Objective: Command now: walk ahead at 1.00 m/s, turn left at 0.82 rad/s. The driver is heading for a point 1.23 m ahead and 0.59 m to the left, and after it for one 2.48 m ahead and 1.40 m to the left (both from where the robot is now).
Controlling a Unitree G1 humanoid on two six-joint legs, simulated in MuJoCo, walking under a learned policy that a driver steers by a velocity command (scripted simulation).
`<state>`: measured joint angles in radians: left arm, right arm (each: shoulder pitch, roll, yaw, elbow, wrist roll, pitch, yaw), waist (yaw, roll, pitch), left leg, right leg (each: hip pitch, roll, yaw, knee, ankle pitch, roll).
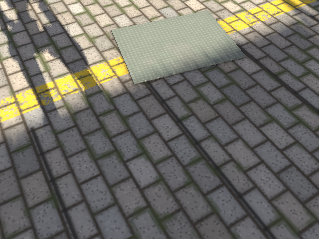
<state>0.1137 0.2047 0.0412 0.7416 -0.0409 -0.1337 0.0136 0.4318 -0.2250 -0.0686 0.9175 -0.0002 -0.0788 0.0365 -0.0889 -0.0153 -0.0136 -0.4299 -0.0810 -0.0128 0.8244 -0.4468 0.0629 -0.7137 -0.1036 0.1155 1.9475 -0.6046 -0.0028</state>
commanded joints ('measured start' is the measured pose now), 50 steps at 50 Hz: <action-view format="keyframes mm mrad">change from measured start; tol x64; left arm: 1 -274 -14 -26 -221 -14 -41 -10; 10 497 284 90 -56 31 9 8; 50 -32 234 82 -227 1 -21 -18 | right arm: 1 42 -143 -18 -79 -17 -58 -49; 50 -49 -163 -42 -231 22 15 -52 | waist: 1 68 -129 -3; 50 145 146 -48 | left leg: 1 418 426 -960 -378 0 336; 8 -111 55 -309 -151 740 116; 12 -548 60 -194 724 74 40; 29 364 -11 186 -49 380 129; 32 1025 345 -787 -381 36 467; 43 -93 24 -314 -576 283 206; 50 275 97 -391 -219 595 101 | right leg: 1 -543 -33 140 -456 275 9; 10 1229 -215 633 -1467 220 -85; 29 639 -133 -301 -1193 1774 -44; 31 62 156 -229 -317 61 15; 50 555 111 -53 -1429 607 17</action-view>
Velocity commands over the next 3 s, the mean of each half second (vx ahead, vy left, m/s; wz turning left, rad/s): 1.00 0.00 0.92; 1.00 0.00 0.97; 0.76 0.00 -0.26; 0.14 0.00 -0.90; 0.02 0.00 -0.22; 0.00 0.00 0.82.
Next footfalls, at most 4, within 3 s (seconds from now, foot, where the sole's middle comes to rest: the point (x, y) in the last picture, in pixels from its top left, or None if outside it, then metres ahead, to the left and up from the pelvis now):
0.18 right None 0.40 -0.10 -0.74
0.60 left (84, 185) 0.72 0.30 -0.74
1.02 right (60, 114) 1.14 0.45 -0.74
1.42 left None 1.12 0.83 -0.74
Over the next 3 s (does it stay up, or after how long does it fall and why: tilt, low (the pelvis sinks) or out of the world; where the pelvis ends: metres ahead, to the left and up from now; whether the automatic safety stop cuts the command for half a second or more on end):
stays up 1.22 0.78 0.02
